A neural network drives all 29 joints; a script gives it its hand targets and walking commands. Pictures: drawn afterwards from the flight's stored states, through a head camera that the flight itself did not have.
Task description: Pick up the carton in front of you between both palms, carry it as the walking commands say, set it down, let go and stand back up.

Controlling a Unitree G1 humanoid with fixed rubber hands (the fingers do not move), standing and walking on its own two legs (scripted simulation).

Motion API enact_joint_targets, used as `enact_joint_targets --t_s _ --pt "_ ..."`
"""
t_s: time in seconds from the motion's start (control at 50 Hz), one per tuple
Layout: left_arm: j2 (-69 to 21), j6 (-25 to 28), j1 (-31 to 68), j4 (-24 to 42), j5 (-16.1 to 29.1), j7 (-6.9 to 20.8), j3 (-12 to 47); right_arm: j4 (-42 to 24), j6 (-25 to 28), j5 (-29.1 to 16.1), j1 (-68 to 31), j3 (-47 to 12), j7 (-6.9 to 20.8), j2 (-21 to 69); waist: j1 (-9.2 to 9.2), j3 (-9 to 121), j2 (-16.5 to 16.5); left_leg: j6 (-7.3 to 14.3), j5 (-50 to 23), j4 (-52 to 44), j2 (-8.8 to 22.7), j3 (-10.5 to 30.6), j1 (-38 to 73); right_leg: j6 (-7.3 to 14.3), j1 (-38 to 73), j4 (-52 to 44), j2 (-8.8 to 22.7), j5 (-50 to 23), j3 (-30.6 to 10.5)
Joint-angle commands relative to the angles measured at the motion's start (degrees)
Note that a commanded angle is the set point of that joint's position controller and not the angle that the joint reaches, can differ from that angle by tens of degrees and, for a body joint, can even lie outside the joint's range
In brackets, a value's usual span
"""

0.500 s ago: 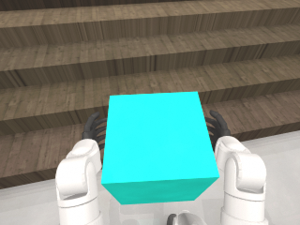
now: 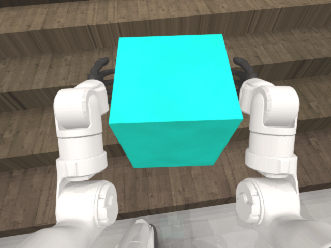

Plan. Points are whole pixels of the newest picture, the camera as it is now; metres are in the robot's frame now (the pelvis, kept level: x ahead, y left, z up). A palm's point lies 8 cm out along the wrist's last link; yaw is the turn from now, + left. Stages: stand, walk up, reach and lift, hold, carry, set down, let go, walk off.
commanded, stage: carry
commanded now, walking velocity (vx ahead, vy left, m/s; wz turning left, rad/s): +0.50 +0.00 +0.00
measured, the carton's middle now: (172, 109) +0.40 +0.01 +0.10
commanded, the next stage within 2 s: none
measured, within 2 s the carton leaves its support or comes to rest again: neither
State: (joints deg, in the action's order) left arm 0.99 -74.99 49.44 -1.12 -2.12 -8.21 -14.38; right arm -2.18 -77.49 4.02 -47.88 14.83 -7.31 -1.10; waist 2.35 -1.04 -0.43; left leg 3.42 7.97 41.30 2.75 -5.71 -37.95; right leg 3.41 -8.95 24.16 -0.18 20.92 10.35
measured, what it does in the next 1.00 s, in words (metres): climbs: left foot, then right foot 0.15 m higher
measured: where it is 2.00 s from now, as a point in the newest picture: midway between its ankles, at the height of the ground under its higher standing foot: (181, 45)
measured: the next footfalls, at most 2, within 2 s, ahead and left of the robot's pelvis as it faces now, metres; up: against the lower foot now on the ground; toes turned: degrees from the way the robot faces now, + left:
left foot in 0.06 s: +0.20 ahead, +0.09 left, +0.00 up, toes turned +6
right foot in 0.52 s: +0.56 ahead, -0.10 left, +0.15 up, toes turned -3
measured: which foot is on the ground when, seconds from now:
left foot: up 0.00-0.04, down 0.06-0.54, up 0.56-1.00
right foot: down 0.00-0.08, up 0.10-0.50, down 0.52-1.00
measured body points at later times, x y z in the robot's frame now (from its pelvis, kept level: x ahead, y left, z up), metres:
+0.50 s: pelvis +0.33 -0.01 +0.02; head +0.41 +0.01 +0.46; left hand +0.74 +0.13 +0.15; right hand +0.72 -0.17 +0.16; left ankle +0.17 +0.08 -0.72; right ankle +0.50 -0.11 -0.56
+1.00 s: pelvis +0.65 -0.02 +0.18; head +0.65 -0.05 +0.63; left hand +1.04 +0.14 +0.40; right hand +1.04 -0.16 +0.37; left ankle +0.81 +0.08 -0.40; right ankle +0.53 -0.09 -0.57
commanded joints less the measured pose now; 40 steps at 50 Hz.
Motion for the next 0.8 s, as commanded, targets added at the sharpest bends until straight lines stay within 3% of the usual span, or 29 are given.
enact_joint_targets --t_s 0.0,0.02,0.04,0.06,0.08,0.1,0.14,0.16,0.24,0.28,0.32,0.34,0.36,0.4,0.42,0.44,0.46,0.48,0.5,0.52,0.54,0.56,0.58,0.6,0.62,0.66,0.72,0.74,0.78 --pt "-56.69 -0.85 39.57 -0.93 24.91 14.68 34.40 2.38 1.54 -23.39 -42.33 -34.92 11.19 55.31 -1.67 27.52 8.38 1.37 -4.73 -8.61 -5.67 -6.55 14.23 5.14 14.64 12.39 9.55 -54.25 -0.90" --pt "-57.48 -0.94 40.70 -1.85 24.67 14.49 33.71 3.87 1.51 -23.52 -42.32 -33.87 11.52 56.15 -5.38 29.96 6.28 1.24 -10.53 -15.82 -6.82 -8.42 26.02 2.86 9.35 21.85 7.31 -53.17 2.31" --pt "-57.73 -0.94 42.18 -2.84 24.22 14.36 33.35 4.94 1.53 -23.53 -41.87 -32.92 11.95 56.88 -8.86 31.38 1.97 1.53 -14.36 -15.89 -2.04 -2.66 40.19 1.13 -2.64 31.23 5.55 -41.12 0.10" --pt "-57.95 -1.11 41.44 -4.65 23.45 14.26 33.05 6.12 1.45 -24.02 -42.47 -31.92 12.39 56.86 -7.21 30.81 -10.71 3.31 -44.11 -11.11 10.24 14.41 51.07 -0.02 -16.24 39.94 0.87 -2.00 -3.22" --pt "-59.20 -1.56 40.66 -6.52 23.23 14.07 30.99 7.48 1.53 -23.55 -43.53 -30.50 12.40 55.41 -7.11 38.05 -18.54 14.96 -35.97 -14.73 19.90 34.60 61.88 -1.19 -30.06 57.82 -4.77 10.06 -6.55" --pt "-58.70 -1.36 40.84 -5.38 21.58 13.55 29.79 7.03 1.46 -24.93 -43.77 -30.90 12.80 59.35 -7.25 38.51 -14.05 16.02 -24.35 -17.01 18.87 34.66 61.13 0.12 -34.28 63.81 -1.62 6.58 -11.18" --pt "-60.63 -0.99 44.74 -1.11 20.54 12.51 29.21 -0.15 1.94 -27.89 -49.87 -32.21 13.60 63.81 -6.60 33.56 -4.50 12.32 -22.78 -16.61 14.92 26.06 56.94 0.81 -40.67 64.68 0.47 1.17 -10.65" --pt "-60.92 -0.72 44.60 0.94 19.99 11.91 28.96 -3.63 2.11 -29.03 -52.25 -32.94 13.65 65.02 -6.61 32.83 -2.73 11.47 -23.67 -16.64 14.47 23.99 55.67 0.71 -41.55 64.04 0.97 -0.14 -10.55" --pt "-59.48 0.36 38.10 6.64 16.57 9.78 30.67 -12.52 2.65 -28.93 -50.05 -35.10 12.56 63.60 -6.80 33.73 -3.89 10.44 -26.40 -15.13 13.54 19.70 60.90 1.03 -50.39 68.35 1.43 0.49 -8.02" --pt "-57.51 0.80 35.74 9.18 15.76 9.23 32.93 -14.34 2.98 -28.06 -47.07 -36.80 12.28 60.92 -9.17 34.15 -8.12 12.88 -28.49 -15.81 15.20 20.08 65.82 1.73 -60.17 79.89 1.01 5.64 -5.49" --pt "-55.26 1.10 36.39 10.70 15.56 9.14 35.31 -14.27 3.22 -27.54 -44.94 -38.75 12.44 58.70 -11.03 32.81 -7.44 14.25 -25.41 -15.84 17.56 22.71 71.52 2.70 -73.09 91.70 2.75 12.56 -6.97" --pt "-54.62 1.18 36.46 10.43 15.48 9.22 36.24 -13.86 3.30 -27.78 -44.64 -39.79 12.70 57.90 -11.77 30.26 -5.26 13.42 -22.90 -16.59 17.74 23.01 72.30 3.05 -78.39 93.88 3.78 15.52 -8.24" --pt "-53.79 1.23 36.17 9.70 15.22 9.33 36.74 -13.22 3.29 -28.10 -44.78 -40.56 13.08 57.26 -11.63 27.32 -3.77 12.36 -19.76 -18.79 17.29 21.82 70.69 3.21 -80.77 93.65 4.19 16.42 -7.96" --pt "-52.18 0.95 35.51 8.04 15.24 9.52 36.75 -11.15 2.98 -29.28 -44.46 -40.91 14.05 56.88 -7.82 22.22 -3.73 8.63 -18.68 -25.19 11.61 14.47 59.35 2.91 -71.90 77.93 5.28 15.98 -4.00" --pt "-51.80 0.63 35.54 6.97 15.37 9.57 37.04 -9.82 2.79 -30.11 -44.38 -40.57 14.53 57.51 -5.37 20.58 -0.92 7.82 -28.96 -31.39 8.72 7.35 44.08 3.36 -53.18 58.87 5.00 12.48 -1.03" --pt "-52.57 0.44 34.93 5.24 14.83 9.62 36.97 -8.47 2.52 -29.66 -44.19 -39.86 14.82 58.25 -4.06 22.73 -2.68 7.77 -57.55 -30.68 5.70 1.29 32.89 4.21 -32.16 46.87 -0.33 4.30 4.71" --pt "-54.02 0.33 32.84 4.48 15.61 9.87 37.42 -7.37 2.39 -29.06 -42.24 -39.26 15.04 58.03 0.41 29.85 -13.22 7.74 -82.59 -22.86 7.03 -1.09 31.16 5.40 -17.19 45.57 -4.81 -4.61 6.89" --pt "-55.91 0.63 32.69 5.60 17.19 10.23 38.69 -7.46 2.41 -28.32 -42.06 -39.19 15.31 58.33 6.50 35.77 -18.11 5.78 -91.04 -11.43 8.32 -1.75 34.85 4.68 -9.03 39.09 -5.52 -8.35 6.57" --pt "-58.22 1.19 34.76 6.83 19.09 10.67 40.06 -7.30 2.43 -27.58 -43.75 -39.22 15.58 59.12 12.62 42.94 -12.50 2.40 -86.58 8.23 7.00 -3.14 37.84 4.12 2.02 23.01 -7.23 -14.88 3.41" --pt "-60.97 1.86 35.54 7.33 21.21 11.44 41.21 -7.22 2.85 -26.76 -43.05 -38.27 15.64 58.41 12.76 44.27 -3.70 0.51 -42.60 26.23 1.21 0.78 26.84 6.20 14.82 9.87 -3.61 -28.09 -9.90" --pt "-60.78 3.11 34.81 6.13 22.41 12.12 42.06 -7.18 3.20 -24.20 -38.97 -37.12 15.31 59.39 8.09 56.69 24.09 -3.82 6.91 62.81 -14.07 10.78 8.32 19.78 30.41 3.90 18.50 -67.20 -51.53" --pt "-64.82 2.78 34.48 6.78 25.84 13.04 43.16 -4.72 3.47 -21.25 -37.20 -34.99 14.44 55.71 6.39 58.48 12.70 -1.02 6.87 73.90 -11.95 21.88 6.97 20.56 32.23 9.50 17.33 -69.80 -49.13" --pt "-65.83 3.55 37.20 9.23 27.93 13.87 43.72 -5.41 4.27 -18.82 -35.40 -33.27 13.77 55.83 6.02 54.91 6.83 0.18 5.70 76.70 -10.10 19.78 0.74 19.52 27.76 9.69 16.42 -45.70 -48.06" --pt "-68.06 3.77 41.96 11.38 30.46 14.49 45.14 -6.80 4.60 -17.24 -36.54 -31.99 13.16 54.96 3.88 45.51 2.12 1.17 5.68 71.90 -6.94 16.51 -5.01 15.69 21.85 7.17 14.85 -28.98 -45.69" --pt "-69.51 4.00 46.00 13.15 32.90 14.99 46.26 -7.16 4.92 -15.85 -37.27 -30.57 12.52 53.23 1.69 39.19 1.34 1.89 4.50 68.29 -5.33 15.52 -8.29 13.80 17.62 5.18 13.89 -24.00 -42.49" --pt "-69.58 4.06 46.26 13.64 33.58 15.01 46.74 -7.40 5.35 -13.68 -36.14 -30.46 11.37 50.65 1.87 32.27 -0.56 2.13 6.81 63.33 -3.94 11.22 -11.29 10.90 14.47 1.79 12.46 -17.49 -34.97" --pt "-66.77 3.19 44.83 11.95 32.91 15.34 45.27 -5.13 5.33 -12.59 -32.86 -31.49 10.81 49.77 3.95 30.88 -1.90 3.06 12.90 54.27 -2.91 4.94 -16.51 11.31 20.68 1.21 13.64 -35.05 -29.68" --pt "-65.48 2.71 44.59 10.81 32.49 15.48 44.36 -3.80 5.12 -12.51 -32.21 -31.71 10.73 49.47 4.87 31.38 2.09 3.63 14.19 60.66 -4.03 2.55 -20.77 12.88 23.37 0.81 14.95 -40.40 -29.44" --pt "-62.66 1.39 42.69 6.51 31.24 15.79 41.95 -1.52 4.10 -12.37 -32.98 -31.60 10.33 47.95 6.04 29.72 4.62 4.59 20.21 72.40 -2.70 2.67 -36.09 15.11 30.99 0.84 17.25 -39.30 -30.53"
